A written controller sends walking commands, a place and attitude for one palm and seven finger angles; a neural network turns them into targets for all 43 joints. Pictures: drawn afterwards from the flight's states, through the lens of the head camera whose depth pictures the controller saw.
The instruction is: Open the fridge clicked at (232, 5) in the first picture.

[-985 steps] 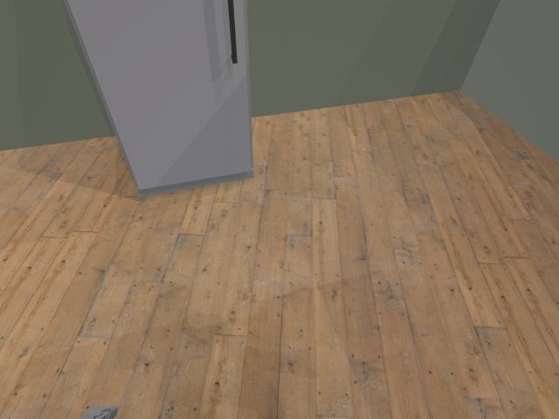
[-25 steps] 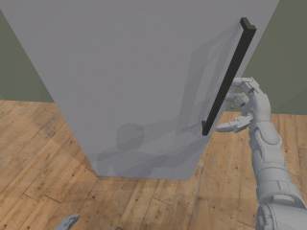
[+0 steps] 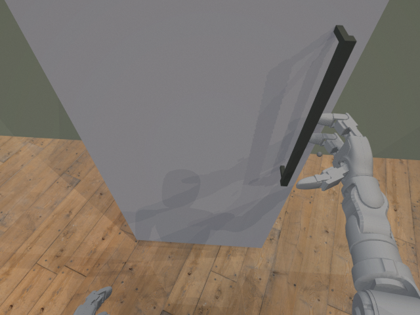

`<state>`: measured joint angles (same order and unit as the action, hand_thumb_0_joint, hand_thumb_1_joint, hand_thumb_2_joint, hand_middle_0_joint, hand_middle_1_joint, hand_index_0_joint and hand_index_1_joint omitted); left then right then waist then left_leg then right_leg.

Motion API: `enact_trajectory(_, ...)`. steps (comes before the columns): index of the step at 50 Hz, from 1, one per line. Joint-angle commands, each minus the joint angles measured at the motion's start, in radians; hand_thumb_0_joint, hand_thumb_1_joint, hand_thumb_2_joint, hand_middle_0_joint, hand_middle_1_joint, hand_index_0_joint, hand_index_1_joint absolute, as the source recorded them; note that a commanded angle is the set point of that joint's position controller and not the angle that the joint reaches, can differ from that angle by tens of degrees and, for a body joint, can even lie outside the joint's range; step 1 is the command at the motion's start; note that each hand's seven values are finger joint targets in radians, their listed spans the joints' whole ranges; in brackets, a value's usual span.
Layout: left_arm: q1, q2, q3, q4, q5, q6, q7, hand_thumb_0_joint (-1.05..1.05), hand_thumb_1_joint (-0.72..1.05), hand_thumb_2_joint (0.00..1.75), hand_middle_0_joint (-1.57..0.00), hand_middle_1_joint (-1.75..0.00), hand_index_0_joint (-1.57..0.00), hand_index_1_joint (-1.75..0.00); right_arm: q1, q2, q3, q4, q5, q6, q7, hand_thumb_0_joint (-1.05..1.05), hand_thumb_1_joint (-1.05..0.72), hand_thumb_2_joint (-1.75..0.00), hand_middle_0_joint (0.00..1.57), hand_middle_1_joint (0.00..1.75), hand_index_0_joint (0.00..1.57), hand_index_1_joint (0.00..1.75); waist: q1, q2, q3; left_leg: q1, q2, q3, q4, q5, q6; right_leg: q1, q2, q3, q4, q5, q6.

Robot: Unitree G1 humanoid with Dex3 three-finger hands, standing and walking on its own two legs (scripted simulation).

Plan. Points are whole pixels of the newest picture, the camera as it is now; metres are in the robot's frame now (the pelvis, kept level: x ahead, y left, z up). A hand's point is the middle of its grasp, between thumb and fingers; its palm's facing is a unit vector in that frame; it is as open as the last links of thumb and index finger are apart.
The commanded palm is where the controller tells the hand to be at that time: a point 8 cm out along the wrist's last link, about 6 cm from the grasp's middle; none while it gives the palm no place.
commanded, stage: slide the fingers in behind the handle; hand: right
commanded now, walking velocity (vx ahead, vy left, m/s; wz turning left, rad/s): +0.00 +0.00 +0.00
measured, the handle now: (305, 125) +0.47 -0.13 +0.12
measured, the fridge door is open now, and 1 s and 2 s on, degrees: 0 0 0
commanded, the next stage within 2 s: grip the handle and tug to test in 1.34 s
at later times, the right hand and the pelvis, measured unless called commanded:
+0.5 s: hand (310, 155) +0.40 -0.14 +0.11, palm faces -0.05 +1.00 -0.02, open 14.0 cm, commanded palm +0.37 -0.18 +0.11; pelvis +0.01 +0.00 +0.00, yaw +0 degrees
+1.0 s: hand (295, 154) +0.40 -0.11 +0.11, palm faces -0.07 +1.00 -0.01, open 14.1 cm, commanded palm +0.38 -0.17 +0.11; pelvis +0.01 +0.00 +0.00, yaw +0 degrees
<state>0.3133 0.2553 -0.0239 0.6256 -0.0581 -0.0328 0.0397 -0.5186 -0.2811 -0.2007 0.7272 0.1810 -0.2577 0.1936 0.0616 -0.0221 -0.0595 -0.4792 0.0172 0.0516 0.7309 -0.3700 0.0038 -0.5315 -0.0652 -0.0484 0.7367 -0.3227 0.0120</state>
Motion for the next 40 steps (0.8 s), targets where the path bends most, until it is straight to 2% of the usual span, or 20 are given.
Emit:
enact_trajectory(1, -0.01, 0.131, 0.053, -0.108, -0.002, -0.046, 0.008, 0.0, 0.9, 0.9, -0.2, -0.3, -0.2, -0.3, -0.415, -0.138, -0.006, -0.215, 0.018, -0.052, 0.003, 0.0, 0.5, -0.3, 0.3, 1.2, 0.3, 1.2, 0.009, -0.005, -0.289, 0.048, -0.039, -0.022, -0.119, 0.246, 0.007, 0.204, 0.061, 0.033, -0.084, 0.13, -0.042)
enact_trajectory(2, -0.012, 0.13, 0.053, -0.109, -0.002, -0.048, 0.007, 0.0, 0.9, 0.9, -0.2, -0.3, -0.2, -0.3, -0.439, -0.123, 0.009, -0.231, 0.021, -0.048, 0.0, 0.0, 0.5, -0.3, 0.3, 1.2, 0.3, 1.2, 0.018, -0.001, -0.29, 0.041, -0.038, -0.016, -0.117, 0.25, 0.006, 0.212, 0.06, 0.036, -0.085, 0.135, -0.041)
enact_trajectory(3, -0.011, 0.132, 0.056, -0.108, -0.001, -0.049, 0.006, 0.0, 0.9, 0.9, -0.2, -0.3, -0.2, -0.3, -0.423, -0.131, -0.003, -0.236, 0.019, -0.046, -0.005, 0.0, 0.5, -0.3, 0.3, 1.2, 0.3, 1.2, 0.005, -0.016, -0.305, 0.044, -0.038, -0.015, -0.112, 0.257, 0.01, 0.223, 0.06, 0.039, -0.084, 0.148, -0.038)
enact_trajectory(4, -0.013, 0.128, 0.055, -0.111, -0.001, -0.051, 0.003, 0.0, 0.9, 0.9, -0.2, -0.3, -0.2, -0.3, -0.397, -0.095, 0.021, -0.235, 0.019, -0.041, -0.008, 0.0, 0.5, -0.3, 0.3, 1.2, 0.3, 1.2, 0.006, -0.01, -0.304, 0.043, -0.039, -0.008, -0.108, 0.271, 0.012, 0.231, 0.059, 0.041, -0.084, 0.166, -0.037)
enact_trajectory(5, -0.006, 0.132, 0.055, -0.113, 0.002, -0.051, -0.001, 0.0, 0.9, 0.9, -0.2, -0.3, -0.2, -0.3, -0.382, -0.086, 0.026, -0.232, 0.02, -0.036, -0.014, 0.0, 0.5, -0.3, 0.3, 1.2, 0.3, 1.2, 0.008, 0.035, -0.309, 0.051, -0.041, -0.003, -0.104, 0.285, 0.01, 0.225, 0.057, 0.043, -0.079, 0.184, -0.041)
enact_trajectory(6, -0.005, 0.133, 0.059, -0.109, 0.001, -0.051, -0.002, 0.0, 0.9, 0.9, -0.2, -0.3, -0.2, -0.3, -0.394, -0.107, 0.004, -0.238, 0.019, -0.035, -0.021, 0.0, 0.5, -0.3, 0.3, 1.2, 0.3, 1.2, 0.009, 0.039, -0.307, 0.048, -0.041, -0.006, -0.104, 0.298, 0.007, 0.225, 0.056, 0.041, -0.077, 0.19, -0.04)
enact_trajectory(8, -0.008, 0.128, 0.059, -0.116, 0.004, -0.052, -0.007, 0.0, 0.9, 0.9, -0.2, -0.3, -0.2, -0.3, -0.384, -0.086, 0.015, -0.269, 0.016, -0.035, -0.034, 0.0, 0.5, -0.3, 0.3, 1.2, 0.3, 1.2, 0.001, 0.018, -0.324, 0.057, -0.04, -0.004, -0.098, 0.31, 0.008, 0.235, 0.059, 0.04, -0.079, 0.204, -0.037)
enact_trajectory(10, -0.007, 0.133, 0.059, -0.113, 0.007, -0.049, -0.008, 0.0, 0.9, 0.9, -0.2, -0.3, -0.2, -0.3, -0.364, -0.131, -0.016, -0.28, 0.004, -0.036, -0.052, 0.0, 0.5, -0.3, 0.3, 1.2, 0.3, 1.2, -0.006, 0.038, -0.316, 0.075, -0.038, -0.006, -0.094, 0.325, 0.009, 0.221, 0.057, 0.038, -0.074, 0.22, -0.04)
enact_trajectory(13, -0.016, 0.121, 0.059, -0.123, 0.009, -0.048, -0.012, 0.0, 0.9, 0.9, -0.2, -0.3, -0.2, -0.3, -0.357, -0.111, -0.01, -0.329, -0.006, -0.043, -0.07, 0.0, 0.5, -0.3, 0.3, 1.2, 0.3, 1.2, -0.012, 0.013, -0.328, 0.084, -0.038, -0.008, -0.089, 0.349, 0.008, 0.23, 0.06, 0.032, -0.075, 0.235, -0.038)
enact_trajectory(14, -0.018, 0.12, 0.058, -0.127, 0.011, -0.048, -0.013, 0.0, 0.9, 0.9, -0.2, -0.3, -0.2, -0.3, -0.33, -0.122, -0.021, -0.341, -0.008, -0.046, -0.075, 0.0, 0.5, -0.3, 0.3, 1.2, 0.3, 1.2, -0.025, -0.004, -0.337, 0.096, -0.038, -0.01, -0.085, 0.36, 0.012, 0.235, 0.06, 0.032, -0.075, 0.248, -0.036)
enact_trajectory(15, -0.016, 0.123, 0.058, -0.131, 0.013, -0.047, -0.015, 0.0, 0.9, 0.9, -0.2, -0.3, -0.2, -0.3, -0.301, -0.127, -0.021, -0.355, -0.012, -0.048, -0.077, 0.0, 0.5, -0.3, 0.3, 1.2, 0.3, 1.2, -0.028, 0.016, -0.344, 0.113, -0.038, -0.007, -0.08, 0.377, 0.013, 0.237, 0.058, 0.034, -0.074, 0.273, -0.038)
enact_trajectory(21, -0.031, 0.115, 0.058, -0.133, 0.006, -0.048, -0.015, 0.0, 0.9, 0.9, -0.2, -0.3, -0.2, -0.3, -0.271, -0.042, 0.047, -0.38, -0.001, -0.022, -0.065, 0.0, 0.5, -0.3, 0.3, 1.2, 0.3, 1.2, -0.005, 0.038, -0.29, 0.1, -0.041, -0.004, -0.096, 0.395, 0.007, 0.228, 0.057, 0.025, -0.078, 0.26, -0.039)
enact_trajectory(24, -0.035, 0.116, 0.06, -0.126, 0.004, -0.049, -0.013, 0.0, 0.9, 0.9, -0.2, -0.3, -0.2, -0.3, -0.29, -0.022, 0.066, -0.387, 0.001, -0.007, -0.064, 0.0, 0.5, -0.3, 0.3, 1.2, 0.3, 1.2, 0.001, 0.008, -0.272, 0.068, -0.041, -0.002, -0.106, 0.351, 0.008, 0.241, 0.058, 0.03, -0.08, 0.231, -0.037)
enact_trajectory(25, -0.032, 0.12, 0.06, -0.124, 0.005, -0.048, -0.012, 0.0, 0.9, 0.9, -0.2, -0.3, -0.2, -0.3, -0.286, -0.032, 0.063, -0.39, 0.001, -0.005, -0.067, 0.0, 0.5, -0.3, 0.3, 1.2, 0.3, 1.2, 0.002, 0.047, -0.268, 0.077, -0.041, 0.0, -0.108, 0.347, 0.008, 0.236, 0.056, 0.032, -0.078, 0.229, -0.041)
enact_trajectory(28, -0.035, 0.115, 0.059, -0.122, 0.007, -0.052, -0.012, 0.0, 0.9, 0.9, -0.2, -0.3, -0.2, -0.3, -0.314, -0.002, 0.089, -0.389, -0.003, -0.004, -0.07, 0.0, 0.5, -0.3, 0.3, 1.2, 0.3, 1.2, 0.005, 0.033, -0.285, 0.065, -0.04, -0.001, -0.106, 0.329, 0.007, 0.244, 0.06, 0.034, -0.08, 0.211, -0.039)
enact_trajectory(33, -0.039, 0.112, 0.061, -0.122, 0.009, -0.059, -0.017, 0.0, 0.9, 0.9, -0.2, -0.3, -0.2, -0.3, -0.297, 0.005, 0.098, -0.417, -0.013, -0.018, -0.088, 0.0, 0.5, -0.3, 0.3, 1.2, 0.3, 1.2, -0.002, 0.014, -0.314, 0.072, -0.038, -0.003, -0.101, 0.338, 0.009, 0.26, 0.061, 0.034, -0.074, 0.225, -0.038)
enact_trajectory(35, -0.039, 0.115, 0.059, -0.118, 0.011, -0.058, -0.017, 0.0, 0.9, 0.9, -0.2, -0.3, -0.2, -0.3, -0.309, 0.016, 0.117, -0.392, -0.019, -0.018, -0.09, 0.0, 0.5, -0.3, 0.3, 1.2, 0.3, 1.2, 0.009, 0.043, -0.28, 0.061, -0.039, 0.001, -0.107, 0.317, 0.008, 0.245, 0.058, 0.037, -0.075, 0.205, -0.041)
enact_trajectory(37, -0.04, 0.119, 0.06, -0.115, 0.01, -0.057, -0.014, 0.0, 0.9, 0.9, -0.2, -0.3, -0.2, -0.3, -0.322, -0.016, 0.086, -0.366, -0.018, -0.019, -0.091, 0.0, 0.5, -0.3, 0.3, 1.2, 0.3, 1.2, 0.006, 0.061, -0.269, 0.06, -0.04, -0.006, -0.113, 0.293, 0.006, 0.222, 0.061, 0.037, -0.08, 0.171, -0.041)
enact_trajectory(39, -0.049, 0.111, 0.054, -0.115, 0.007, -0.059, -0.013, 0.0, 0.9, 0.9, -0.2, -0.3, -0.2, -0.3, -0.383, 0.042, 0.148, -0.368, -0.019, -0.021, -0.086, 0.0, 0.5, -0.3, 0.3, 1.2, 0.3, 1.2, 0.022, 0.019, -0.243, 0.031, -0.039, -0.005, -0.119, 0.262, 0.007, 0.227, 0.064, 0.038, -0.083, 0.144, -0.041)
enact_trajectory(40, -0.042, 0.118, 0.058, -0.109, 0.01, -0.059, -0.012, 0.0, 0.9, 0.9, -0.2, -0.3, -0.2, -0.3, -0.383, 0.013, 0.118, -0.346, -0.02, -0.021, -0.09, 0.0, 0.5, -0.3, 0.3, 1.2, 0.3, 1.2, 0.021, 0.05, -0.243, 0.034, -0.04, -0.004, -0.119, 0.259, 0.007, 0.225, 0.061, 0.041, -0.079, 0.148, -0.043)
